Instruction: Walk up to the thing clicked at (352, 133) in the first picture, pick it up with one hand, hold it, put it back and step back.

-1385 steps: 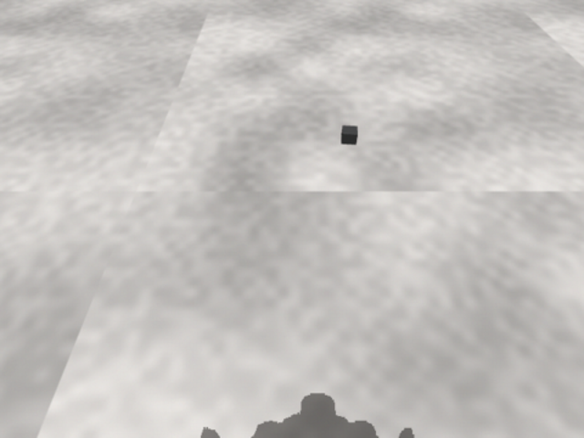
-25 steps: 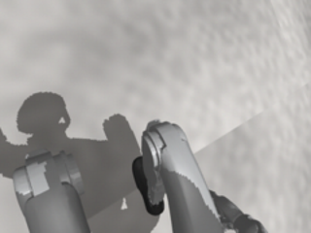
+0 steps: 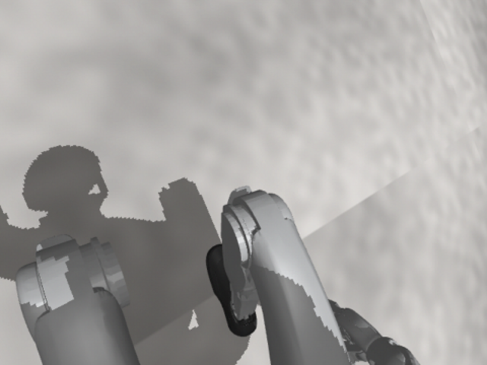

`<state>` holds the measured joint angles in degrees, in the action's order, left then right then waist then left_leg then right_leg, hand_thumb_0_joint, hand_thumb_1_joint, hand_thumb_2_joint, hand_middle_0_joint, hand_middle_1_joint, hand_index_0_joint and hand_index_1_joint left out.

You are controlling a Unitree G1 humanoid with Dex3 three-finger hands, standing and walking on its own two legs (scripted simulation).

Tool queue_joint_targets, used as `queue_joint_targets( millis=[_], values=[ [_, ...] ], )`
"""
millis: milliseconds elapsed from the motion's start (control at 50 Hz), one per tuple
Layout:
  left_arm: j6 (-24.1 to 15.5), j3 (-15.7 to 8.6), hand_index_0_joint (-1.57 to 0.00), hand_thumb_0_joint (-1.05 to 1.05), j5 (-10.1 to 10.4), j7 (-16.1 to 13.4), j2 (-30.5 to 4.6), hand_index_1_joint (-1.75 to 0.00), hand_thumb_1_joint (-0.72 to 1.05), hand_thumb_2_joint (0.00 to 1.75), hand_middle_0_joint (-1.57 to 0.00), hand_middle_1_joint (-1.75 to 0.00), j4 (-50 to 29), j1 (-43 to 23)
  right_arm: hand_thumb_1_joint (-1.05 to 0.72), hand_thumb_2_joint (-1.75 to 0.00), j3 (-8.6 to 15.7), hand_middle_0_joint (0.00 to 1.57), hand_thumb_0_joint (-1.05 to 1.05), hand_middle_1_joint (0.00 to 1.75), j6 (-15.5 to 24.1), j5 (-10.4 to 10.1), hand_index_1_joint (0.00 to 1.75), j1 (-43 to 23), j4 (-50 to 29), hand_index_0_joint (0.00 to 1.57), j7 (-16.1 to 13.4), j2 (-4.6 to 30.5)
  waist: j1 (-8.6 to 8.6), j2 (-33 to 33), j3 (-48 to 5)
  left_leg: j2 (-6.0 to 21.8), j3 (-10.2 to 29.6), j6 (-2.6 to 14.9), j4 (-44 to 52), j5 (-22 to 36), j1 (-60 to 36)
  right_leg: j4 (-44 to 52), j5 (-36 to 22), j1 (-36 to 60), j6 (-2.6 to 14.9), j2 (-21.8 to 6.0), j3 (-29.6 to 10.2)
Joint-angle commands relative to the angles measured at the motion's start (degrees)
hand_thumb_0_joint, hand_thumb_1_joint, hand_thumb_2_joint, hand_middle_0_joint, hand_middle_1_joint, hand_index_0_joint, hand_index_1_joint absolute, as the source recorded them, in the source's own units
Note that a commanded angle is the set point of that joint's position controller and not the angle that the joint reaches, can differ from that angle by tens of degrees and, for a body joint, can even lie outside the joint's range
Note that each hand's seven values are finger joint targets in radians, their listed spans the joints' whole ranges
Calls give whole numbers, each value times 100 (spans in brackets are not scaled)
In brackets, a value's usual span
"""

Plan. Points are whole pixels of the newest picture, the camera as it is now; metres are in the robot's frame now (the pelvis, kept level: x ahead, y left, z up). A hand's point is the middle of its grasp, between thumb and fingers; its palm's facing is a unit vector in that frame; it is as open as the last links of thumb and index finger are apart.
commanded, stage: close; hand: left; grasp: from above
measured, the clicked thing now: out of the picture +0.43 +0.39 -0.26
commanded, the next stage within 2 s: settle in 1.14 s
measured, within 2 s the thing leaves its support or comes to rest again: leaves its support in 1.54 s
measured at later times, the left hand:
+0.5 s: hand out of the picture +0.41 +0.39 -0.22, palm faces -0.44 -0.14 -0.89, open 10.9 cm
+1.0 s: hand out of the picture +0.41 +0.39 -0.22, palm faces -0.43 -0.14 -0.89, open 10.8 cm
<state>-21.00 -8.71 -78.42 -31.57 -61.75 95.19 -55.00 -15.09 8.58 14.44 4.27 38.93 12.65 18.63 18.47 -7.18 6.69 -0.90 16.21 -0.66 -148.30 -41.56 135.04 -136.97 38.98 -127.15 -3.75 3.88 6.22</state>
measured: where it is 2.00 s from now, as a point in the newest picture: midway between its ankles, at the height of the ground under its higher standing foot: (176, 336)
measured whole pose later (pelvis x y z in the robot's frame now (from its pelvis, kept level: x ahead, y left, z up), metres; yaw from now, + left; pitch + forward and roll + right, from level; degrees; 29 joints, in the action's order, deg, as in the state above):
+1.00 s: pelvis +0.00 +0.00 +0.00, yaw +0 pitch +27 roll -16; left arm -22.1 -8.9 -78.1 -30.3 -63.5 93.7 -55.7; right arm -15.4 7.3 14.6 4.1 37.8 11.5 19.0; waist 18.0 -7.2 7.1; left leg -0.7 16.2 -0.6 -148.1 -41.2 135.1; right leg -136.6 38.4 -127.3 -3.7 3.6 6.4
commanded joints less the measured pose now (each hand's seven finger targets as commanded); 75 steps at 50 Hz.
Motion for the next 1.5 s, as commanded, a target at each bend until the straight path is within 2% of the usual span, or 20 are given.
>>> queue_joint_targets(
  millis=[0, 200, 220, 240, 440, 540, 560, 700, 740, 800, 840, 920, 1060, 1100, 1140, 1240, 1300, 1340, 1380, 1480],
  values=[
    [-62, -162, -30, 0, 111, -204, -1613, -75, -28, 88, -35, -69, -807, -1313, -89, -90, 620, 20, 0, 30, -27, -6, 30, 861, 2, 20, -64, 1909, 110, 3096, -3429, 206, -665, 25, 1769, 1364, -3094, 862, -1392, 1392, 459, 106, 909],
    [-69, 31, -42, 0, 26, -227, -1519, -64, -10, 71, -45, -61, -519, -1328, -89, -90, 574, 20, 0, 30, -39, 15, 30, 794, 17, 20, -99, 1862, 177, 3053, -3284, 226, -684, 54, 1716, 1255, -3003, 858, -1345, 1332, 460, 114, 876],
    [-85, -73, -44, 0, 90, -235, -1605, -63, -8, 71, -47, -60, -618, -1415, -89, -90, 601, 20, 0, 30, -49, -1, 30, 787, 46, 20, -114, 1911, 152, 2944, -3308, 227, -639, 47, 1739, 1287, -2989, 879, -1348, 1308, 445, 111, 903],
    [-57, 25, -45, 0, 33, -203, -1567, -61, -7, 68, -47, -58, -524, -1370, -89, -90, 571, 20, 0, 30, -38, -6, 30, 810, 12, 20, -108, 1894, 188, 3001, -3277, 225, -662, 52, 1726, 1242, -3003, 878, -1316, 1317, 457, 117, 873],
    [-115, -135, -61, 0, 128, -90, -1666, -48, 13, 51, -61, -48, -757, -1286, -89, -90, 593, 20, 0, 30, -86, -9, 30, 816, -79, 20, -125, 1909, 80, 3077, -3442, 215, -646, 26, 1800, 1425, -3050, 895, -1437, 1476, 456, 103, 893],
    [-118, -61, -70, 0, 121, -42, -1602, -47, 24, 53, -70, -46, -701, -1244, -89, -90, 597, 20, 0, 30, -90, 2, 30, 872, -31, 20, -140, 1882, 136, 2891, -3352, 216, -699, 70, 1684, 1330, -2921, 941, -1397, 1465, 436, 103, 865],
    [-135, -188, -71, 0, 162, -66, -1658, -47, 27, 52, -72, -46, -758, -1133, -89, -90, 598, 20, 0, 30, -111, -5, 30, 838, -59, 20, -151, 1895, 42, 2896, -3441, 207, -670, 58, 1772, 1357, -2948, 949, -1386, 1505, 448, 111, 889],
    [-138, -20, -84, 0, 136, -6, -1527, -45, 42, 56, -86, -43, -693, -1284, -89, -90, 597, 20, 0, 30, -137, -12, 30, 882, -57, 20, -167, 1895, 163, 2945, -3285, 218, -658, 50, 1754, 1321, -3002, 938, -1344, 1332, 451, 90, 881],
    [-131, -35, -88, 0, 110, -1, -1579, -45, 47, 58, -90, -42, -660, -1185, -89, -90, 586, 20, 0, 30, -124, 0, 30, 862, -34, 20, -172, 1881, 122, 2957, -3351, 220, -674, 54, 1744, 1339, -3051, 931, -1363, 1379, 447, 109, 878],
    [-102, 2, -90, 0, 127, 33, -1531, -44, 49, 60, -93, -41, -675, -1192, -89, -90, 586, 20, 0, 30, -116, -17, 30, 872, -55, 20, -157, 1876, 141, 2925, -3360, 223, -687, 56, 1692, 1456, -3041, 949, -1448, 1449, 446, 98, 858],
    [-129, -137, -92, 0, 195, -10, -1637, -44, 51, 61, -96, -40, -722, -1189, -89, -90, 579, 20, 0, 30, -149, -25, 30, 826, -67, 20, -193, 1905, 77, 2880, -3442, 211, -665, 56, 1746, 1412, -2963, 970, -1417, 1491, 461, 99, 895],
    [-117, -65, -97, 0, 94, 42, -1599, -44, 57, 63, -102, -39, -683, -1144, -89, -90, 581, 20, 0, 30, -149, 5, 30, 877, -90, 20, -186, 1868, 88, 2982, -3347, 224, -668, 43, 1775, 1345, -3036, 931, -1338, 1404, 461, 106, 881],
    [-96, -101, -101, 0, 154, 41, -1595, -42, 61, 66, -107, -36, -796, -1148, -89, -90, 596, 20, 0, 30, -164, -4, 30, 828, -113, 20, -198, 1897, 41, 2953, -3453, 226, -631, 37, 1824, 1351, -3087, 946, -1341, 1405, 458, 108, 897],
    [-67, -24, -103, 0, 127, 72, -1540, -42, 64, 64, -108, -37, -682, -1290, -89, -90, 589, 20, 0, 30, -153, -1, 30, 887, -102, 20, -179, 1920, 150, 2970, -3264, 228, -604, 19, 1778, 1434, -3114, 889, -1383, 1245, 464, 73, 902],
    [-90, -71, -104, 0, 156, 46, -1594, -42, 64, 68, -111, -35, -597, -1092, -89, -90, 568, 20, 0, 30, -183, -12, 30, 804, -109, 20, -195, 1894, 47, 3012, -3331, 222, -624, 21, 1814, 1376, -3075, 910, -1339, 1359, 469, 94, 883],
    [-85, -43, -110, 0, 158, 65, -1485, -47, 66, 72, -117, -40, -537, -1017, -90, -90, 581, 20, 0, 30, -190, 0, 30, 812, -116, 20, -197, 1894, 109, 2895, -3347, 223, -635, 41, 1737, 1465, -3038, 919, -1415, 1383, 461, 95, 890],
    [-72, -178, -116, 0, 172, 82, -1643, -46, 74, 71, -121, -40, -663, -1118, -90, -90, 611, 20, 0, 30, -204, 8, 30, 822, -121, 20, -212, 1916, 47, 2925, -3389, 215, -644, 33, 1748, 1443, -3031, 944, -1375, 1386, 477, 87, 896],
    [-70, -123, -116, 0, 200, 124, -1618, -45, 73, 70, -121, -40, -960, -1294, -91, -90, 595, 20, 0, 30, -208, 6, 30, 891, -104, 20, -194, 1843, 10, 3150, -3518, 209, -664, 18, 1846, 1431, -3156, 920, -1383, 1420, 483, 78, 857],
    [-37, -211, -117, 0, 197, 166, -1694, -45, 74, 75, -125, -38, -880, -1191, -91, -90, 649, 20, 0, 30, -193, -2, 30, 838, -210, 20, -201, 1944, 54, 2991, -3435, 200, -668, 32, 1769, 1336, -3044, 942, -1297, 1326, 488, 72, 878],
    [-83, -302, -120, 0, 191, 215, -1691, -46, 77, 76, -127, -38, -1549, -1390, -90, -90, 733, 20, 0, 30, -227, -63, 30, 934, -119, 20, -201, 1818, -101, 3400, -3970, 187, -757, 9, 1822, 1590, -3380, 951, -1491, 1524, 514, 59, 809]
  ],
)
